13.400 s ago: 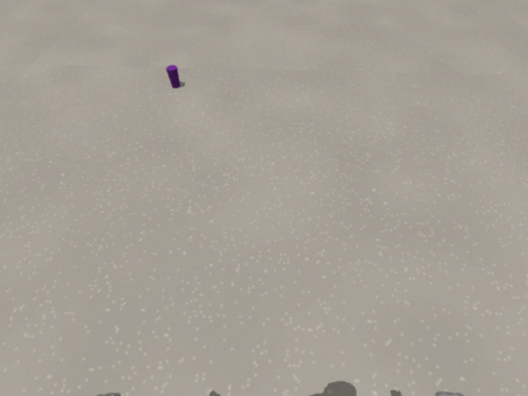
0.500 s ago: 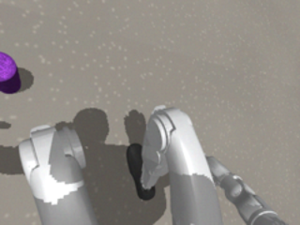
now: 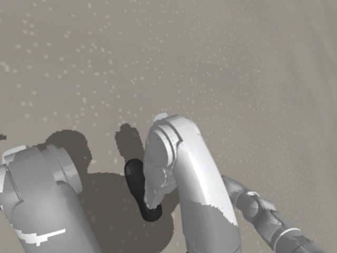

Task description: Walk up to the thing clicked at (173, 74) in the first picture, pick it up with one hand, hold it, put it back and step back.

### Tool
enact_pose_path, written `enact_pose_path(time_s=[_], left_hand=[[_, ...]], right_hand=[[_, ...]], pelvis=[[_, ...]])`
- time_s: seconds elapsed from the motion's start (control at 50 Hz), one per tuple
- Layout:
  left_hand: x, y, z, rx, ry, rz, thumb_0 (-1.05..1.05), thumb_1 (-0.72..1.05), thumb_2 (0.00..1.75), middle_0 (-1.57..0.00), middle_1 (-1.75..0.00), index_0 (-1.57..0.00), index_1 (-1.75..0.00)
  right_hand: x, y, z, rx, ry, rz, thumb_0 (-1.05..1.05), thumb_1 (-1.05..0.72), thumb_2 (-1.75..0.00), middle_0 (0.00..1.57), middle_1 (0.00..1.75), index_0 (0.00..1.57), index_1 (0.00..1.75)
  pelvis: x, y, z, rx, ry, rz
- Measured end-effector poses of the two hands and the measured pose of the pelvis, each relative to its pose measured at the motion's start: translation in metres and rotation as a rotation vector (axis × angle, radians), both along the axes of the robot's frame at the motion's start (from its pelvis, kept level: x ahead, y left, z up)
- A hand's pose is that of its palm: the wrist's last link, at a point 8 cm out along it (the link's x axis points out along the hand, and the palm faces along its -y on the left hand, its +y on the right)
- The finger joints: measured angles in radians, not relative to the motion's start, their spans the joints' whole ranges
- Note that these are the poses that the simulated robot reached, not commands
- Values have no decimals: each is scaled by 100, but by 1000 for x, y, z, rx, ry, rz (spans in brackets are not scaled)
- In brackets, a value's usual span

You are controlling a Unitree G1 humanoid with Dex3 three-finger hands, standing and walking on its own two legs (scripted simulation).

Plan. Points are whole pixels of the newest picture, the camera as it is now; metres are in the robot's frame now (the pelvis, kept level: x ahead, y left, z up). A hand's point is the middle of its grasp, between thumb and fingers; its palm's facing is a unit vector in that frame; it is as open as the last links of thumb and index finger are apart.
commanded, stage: close in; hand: left
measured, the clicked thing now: out of the picture +0.47 +0.28 -0.21
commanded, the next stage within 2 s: close in 0.02 s
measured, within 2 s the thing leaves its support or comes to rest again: leaves its support in 1.06 s
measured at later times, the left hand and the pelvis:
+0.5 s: hand out of the picture +0.45 +0.29 -0.18, palm faces +0.39 -0.92 -0.03, open 11.3 cm; pelvis +0.00 +0.00 +0.00, yaw -1 degrees
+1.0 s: hand out of the picture +0.45 +0.29 -0.18, palm faces +0.40 -0.91 -0.02, open 10.5 cm; pelvis +0.00 +0.00 +0.01, yaw -2 degrees
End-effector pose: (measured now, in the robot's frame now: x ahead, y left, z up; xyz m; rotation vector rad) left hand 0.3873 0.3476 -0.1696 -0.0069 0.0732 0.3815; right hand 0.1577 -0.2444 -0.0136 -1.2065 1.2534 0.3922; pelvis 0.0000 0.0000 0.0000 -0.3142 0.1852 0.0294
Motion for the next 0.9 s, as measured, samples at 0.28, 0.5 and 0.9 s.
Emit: enact_pose_path(time_s=[0.28, 0.5, 0.9], left_hand=[[12, -16, -6, 0, -3, 43, -1, -34, 25, -17, -21, -17, -21], [20, -17, -4, 24, -9, 15, 0, 14, 48, -38, -39, -37, -40], [25, -17, -2, 12, 0, 38, 8, -10, 68, -72, -83, -60, -81]], right_hand=[[-8, -2, 2, -13, 31, -23, -1, -89, -90, 21, 30, 21, 30], [1, -3, -1, -19, 35, -13, -1, -87, -89, 21, 30, 21, 30], [-1, 0, 5, -28, 44, -20, -1, -87, -89, 21, 30, 21, 30]], pelvis=[[2, -2, 2, -7, 6, -18], [3, -2, 2, -8, 15, -20], [2, -1, 8, -19, 27, -22]])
